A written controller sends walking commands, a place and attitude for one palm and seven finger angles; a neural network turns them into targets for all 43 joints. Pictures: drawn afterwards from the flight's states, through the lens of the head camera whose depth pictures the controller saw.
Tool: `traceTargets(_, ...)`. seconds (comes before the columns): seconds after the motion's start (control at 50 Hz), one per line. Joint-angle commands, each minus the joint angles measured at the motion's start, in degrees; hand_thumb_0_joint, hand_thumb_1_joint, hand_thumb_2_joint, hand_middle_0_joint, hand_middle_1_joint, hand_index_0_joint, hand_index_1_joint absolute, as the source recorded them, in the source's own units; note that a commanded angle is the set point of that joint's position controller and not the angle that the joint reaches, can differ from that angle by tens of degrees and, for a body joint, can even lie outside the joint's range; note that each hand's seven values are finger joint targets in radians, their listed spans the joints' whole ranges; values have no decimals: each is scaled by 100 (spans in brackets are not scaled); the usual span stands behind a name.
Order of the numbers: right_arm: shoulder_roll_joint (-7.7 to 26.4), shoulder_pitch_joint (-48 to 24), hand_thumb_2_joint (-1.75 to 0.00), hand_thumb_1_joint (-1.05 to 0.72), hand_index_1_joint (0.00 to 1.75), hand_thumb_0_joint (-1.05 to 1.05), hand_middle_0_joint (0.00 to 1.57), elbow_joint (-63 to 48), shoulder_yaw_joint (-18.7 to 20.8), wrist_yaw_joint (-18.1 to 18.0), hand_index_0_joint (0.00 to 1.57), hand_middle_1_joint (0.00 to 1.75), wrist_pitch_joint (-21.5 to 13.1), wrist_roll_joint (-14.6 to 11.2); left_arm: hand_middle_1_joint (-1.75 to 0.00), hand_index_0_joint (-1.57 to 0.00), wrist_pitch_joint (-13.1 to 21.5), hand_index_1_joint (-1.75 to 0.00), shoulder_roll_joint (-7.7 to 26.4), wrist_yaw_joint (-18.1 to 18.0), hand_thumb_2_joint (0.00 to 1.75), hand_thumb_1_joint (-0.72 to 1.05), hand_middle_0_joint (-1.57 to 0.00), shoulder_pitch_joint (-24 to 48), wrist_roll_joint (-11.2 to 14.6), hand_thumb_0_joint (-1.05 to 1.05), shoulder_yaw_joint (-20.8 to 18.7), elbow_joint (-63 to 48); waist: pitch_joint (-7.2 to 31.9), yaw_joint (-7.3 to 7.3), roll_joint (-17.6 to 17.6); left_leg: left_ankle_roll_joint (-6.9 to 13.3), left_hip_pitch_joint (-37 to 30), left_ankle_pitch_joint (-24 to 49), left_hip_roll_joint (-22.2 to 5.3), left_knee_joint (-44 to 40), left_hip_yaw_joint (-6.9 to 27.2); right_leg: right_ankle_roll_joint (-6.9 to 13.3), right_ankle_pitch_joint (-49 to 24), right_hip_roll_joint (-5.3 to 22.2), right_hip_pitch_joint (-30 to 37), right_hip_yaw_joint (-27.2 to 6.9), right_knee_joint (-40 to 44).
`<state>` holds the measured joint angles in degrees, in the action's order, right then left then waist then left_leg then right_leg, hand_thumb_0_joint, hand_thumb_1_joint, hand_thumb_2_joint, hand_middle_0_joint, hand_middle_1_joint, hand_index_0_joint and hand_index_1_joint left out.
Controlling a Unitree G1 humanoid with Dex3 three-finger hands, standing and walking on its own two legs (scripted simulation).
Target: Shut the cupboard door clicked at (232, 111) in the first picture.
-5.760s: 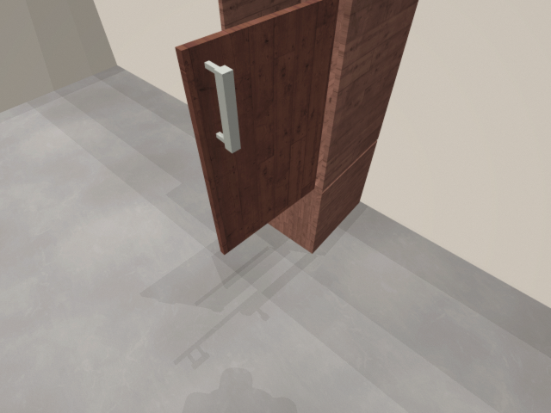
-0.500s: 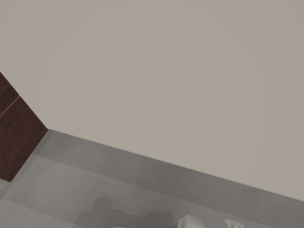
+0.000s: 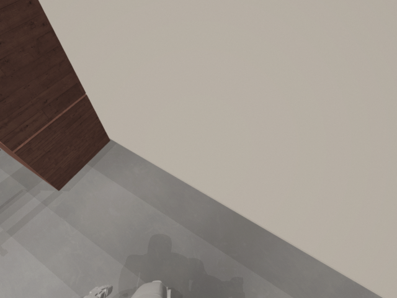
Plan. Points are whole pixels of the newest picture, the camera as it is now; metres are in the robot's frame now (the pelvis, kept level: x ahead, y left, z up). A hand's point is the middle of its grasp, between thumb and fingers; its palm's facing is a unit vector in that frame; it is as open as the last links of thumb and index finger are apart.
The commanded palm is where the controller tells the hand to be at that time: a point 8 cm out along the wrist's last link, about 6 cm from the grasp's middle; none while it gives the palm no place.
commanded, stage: turn to face it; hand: left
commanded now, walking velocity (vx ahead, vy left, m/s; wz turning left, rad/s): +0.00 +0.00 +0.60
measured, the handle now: out of the picture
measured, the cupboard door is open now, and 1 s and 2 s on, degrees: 84 84 84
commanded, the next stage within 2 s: take the last steps up to it in 1.42 s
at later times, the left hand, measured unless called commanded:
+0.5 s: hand out of the picture +0.09 +0.20 -0.15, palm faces +0.25 -0.92 -0.30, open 7.4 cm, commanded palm none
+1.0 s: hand out of the picture -0.05 +0.20 -0.18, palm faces +0.58 -0.77 -0.25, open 7.4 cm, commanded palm none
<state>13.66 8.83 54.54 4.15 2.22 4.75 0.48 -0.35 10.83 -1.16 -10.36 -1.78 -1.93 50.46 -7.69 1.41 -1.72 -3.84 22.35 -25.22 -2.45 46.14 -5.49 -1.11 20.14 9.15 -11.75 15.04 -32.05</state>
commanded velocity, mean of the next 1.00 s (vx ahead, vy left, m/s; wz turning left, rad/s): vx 0.00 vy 0.00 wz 0.59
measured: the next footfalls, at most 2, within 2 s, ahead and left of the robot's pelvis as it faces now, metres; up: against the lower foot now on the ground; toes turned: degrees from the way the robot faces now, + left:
left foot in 0.06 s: +0.04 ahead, +0.13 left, +0.00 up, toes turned +9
right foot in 0.46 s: +0.10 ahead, -0.13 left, +0.00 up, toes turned +10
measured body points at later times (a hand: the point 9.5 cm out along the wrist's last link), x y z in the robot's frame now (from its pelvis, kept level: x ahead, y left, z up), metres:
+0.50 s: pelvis +0.03 -0.03 -0.01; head +0.08 -0.04 +0.44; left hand +0.07 +0.25 -0.13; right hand +0.16 -0.26 -0.17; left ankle -0.01 +0.11 -0.71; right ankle +0.06 -0.13 -0.74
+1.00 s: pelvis +0.03 +0.00 +0.00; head +0.07 +0.05 +0.44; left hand -0.08 +0.25 -0.16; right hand +0.27 -0.15 -0.13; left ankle -0.03 +0.07 -0.73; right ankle +0.07 -0.15 -0.66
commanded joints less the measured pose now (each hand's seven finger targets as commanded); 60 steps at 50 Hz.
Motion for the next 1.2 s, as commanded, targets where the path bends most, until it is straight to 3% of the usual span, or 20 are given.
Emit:
traceTargets(0.0, 484, 328, -90, -90, 30, 0, 20, -427, 98, -44, 20, 30, -300, 29, -30, -20, 76, -30, 1297, -24, 90, 90, -20, -255, 73, 0, -439, -195, 1229, 69, -543, 202, -1082, 1329, 170, -1875, -155, 251, -3306, 1129, 402, -433, -510)
traceTargets(0.02, 966, 737, -90, -90, 30, 0, 20, -351, 225, -65, 20, 30, -356, 71, -30, -20, 51, -30, 1041, 8, 90, 90, -20, -257, 107, 0, -395, -298, 1605, 275, 667, 544, -2126, 2622, -640, -2283, 938, -86, -1824, 658, -587, -250, -1655)
traceTargets(0.04, 1595, 1159, -90, -90, 30, 0, 20, -301, 382, -144, 20, 30, -376, 82, -30, -20, 14, -30, 628, 45, 90, 90, -20, 25, 150, 0, -258, -571, 1739, 536, 2229, 1441, -2716, 5198, -2118, -2411, 2935, -458, 1854, -160, -2135, -483, -2954)
traceTargets(0.06, 1621, 1390, -90, -90, 30, 0, 20, -151, 365, -197, 20, 30, -335, 56, -30, -20, -69, -30, 764, 0, 90, 90, -20, 358, 83, 0, -258, -665, 1860, 589, 1468, 1799, -2712, 5525, -2322, -2241, 2745, -322, 1908, -153, -2295, -1247, -3506)
traceTargets(0.18, 1012, 291, -90, -90, 30, 0, 20, -451, 166, -337, 20, 30, -431, 77, -30, -20, -138, -30, 703, 68, 90, 90, -20, 87, 71, 0, -302, -202, 1144, -6, 973, 1201, -1741, 4179, -1113, -2447, 1567, -418, 288, -276, -2119, -1468, -3351)
traceTargets(0.3, 1098, 209, -90, -90, 30, 0, 20, -453, 224, -284, 20, 30, -359, 115, -30, -20, -131, -30, 635, 44, 90, 90, -20, 251, 104, 0, -258, -326, 914, 16, 1052, 1266, -1214, 3428, -1044, -2458, 1896, -407, 457, -539, -1331, -1315, -1649)
traceTargets(0.38, 1062, -190, -90, -90, 30, 0, 20, -585, 265, -254, 20, 30, -294, 80, -30, -20, -44, -30, 701, 34, 90, 90, -20, -307, 123, 0, -299, -218, 892, -266, 1082, 1047, -339, 2755, -765, -2103, 2091, -320, -385, -786, 22, -1142, -108)
traceTargets(0.4, 963, -263, -90, -90, 30, 0, 20, -635, 261, -238, 20, 30, -295, 43, -30, -20, 21, -30, 844, 13, 90, 90, -20, -571, 106, 0, -348, -172, 965, -433, 721, 808, 48, 2190, -486, -1734, 1942, -289, -886, -587, 654, -1274, 706)
traceTargets(0.42, 590, -137, -90, -90, 30, 0, 20, -696, 219, -198, 20, 30, -310, -25, -30, -20, 107, -30, 1348, -45, 90, 90, -20, -774, 9, 0, -443, -170, 1230, -503, -679, 417, 884, 769, 183, -629, 1332, 37, -1035, 617, 1480, -2507, 1479)
traceTargets(0.44, 464, -189, -90, -90, 30, 0, 20, -809, 202, -189, 20, 30, -302, -14, -30, -20, 107, -30, 1729, -74, 90, 90, -20, -777, -16, 0, -490, -204, 1143, -547, -1751, 130, 1221, -1146, 695, 1016, 677, 753, -1822, 1988, 1118, -3745, 1696)
traceTargets(0.46, 654, -189, -90, -90, 30, 0, 20, -746, 223, -157, 20, 30, -256, 21, -30, -20, 97, -30, 1575, -90, 90, 90, -20, -619, 30, 0, -406, -246, 974, -443, -1228, 207, 1064, -983, 351, 2016, 1008, 985, -1637, 1949, 460, -3319, 1602)
traceTargets(0.54, 443, 131, -90, -90, 30, 0, 20, -377, 209, -43, 20, 30, -97, 53, -30, -20, 106, -30, 883, -79, 90, 90, -20, 306, 68, 0, -254, -475, 631, 79, -1027, 16, 970, 368, 21, 2686, 703, 532, -1618, 915, -53, -1526, 1532)
traceTargets(0.72, 130, -547, -90, -90, 30, 0, 20, -534, 28, -22, 20, 30, -209, 0, -30, -20, 124, -30, 1201, -79, 90, 90, -20, -725, -13, 0, -409, -74, 1046, -475, -996, 4, 478, -186, 63, -113, -37, 726, -3883, 1299, 1301, -910, 714)
traceTargets(0.8, 371, 32, -90, -90, 30, 0, 20, -434, 66, -49, 20, 30, -293, 22, -30, -20, 93, -30, 1304, -22, 90, 90, -20, -468, 55, 0, -467, -84, 1229, -80, -747, 182, -914, 1063, 182, -1774, -217, 325, -3418, 1221, 583, -413, -161)
traceTargets(0.82, 685, 413, -90, -90, 30, 0, 20, -343, 155, -54, 20, 30, -341, 48, -30, -20, 72, -30, 1149, 2, 90, 90, -20, -408, 89, 0, -431, -147, 1489, 142, 26, 359, -1903, 2049, -217, -2297, 299, 46, -2564, 979, -171, -270, -1080)
traceTargets(0.84, 1404, 858, -90, -90, 30, 0, 20, -291, 344, -114, 20, 30, -385, 96, -30, -20, 44, -30, 726, 55, 90, 90, -20, -194, 145, 0, -328, -411, 1609, 439, 1905, 1188, -2760, 4383, -1857, -2465, 2565, -407, 1089, 57, -1948, -240, -2445)
traceTargets(0.86, 1615, 1202, -90, -90, 30, 0, 20, -139, 365, -187, 20, 30, -328, 56, -30, -20, -46, -30, 718, 10, 90, 90, -20, 261, 88, 0, -268, -579, 1680, 556, 1638, 1701, -2659, 5570, -2289, -2378, 2758, -355, 1930, -137, -2262, -1008, -3140)
traceTargets(0.88, 1515, 1102, -90, -90, 30, 0, 20, -159, 318, -238, 20, 30, -337, 72, -30, -20, -89, -30, 781, 7, 90, 90, -20, 355, 68, 0, -276, -599, 1487, 454, 1175, 1742, -2484, 5329, -2189, -2344, 2334, -298, 1598, -52, -2332, -1249, -3441)
traceTargets(0.98, 956, 299, -90, -90, 30, 0, 20, -377, 138, -355, 20, 30, -443, 74, -30, -20, -153, -30, 728, 47, 90, 90, -20, 45, 78, 0, -311, -135, 1119, -32, 864, 1236, -1860, 4812, -1185, -2457, 1535, -411, 280, -225, -2130, -1488, -3526)
traceTargets(1.18, 975, 199, -90, -90, 30, 0, 20, -363, 179, -298, 20, 30, -350, 117, -30, -20, -90, -30, 581, 31, 90, 90, -20, 94, 127, 0, -220, -226, 963, -68, 1175, 1262, -1153, 3843, -984, -2292, 1998, -335, 273, -722, -697, -1205, -854)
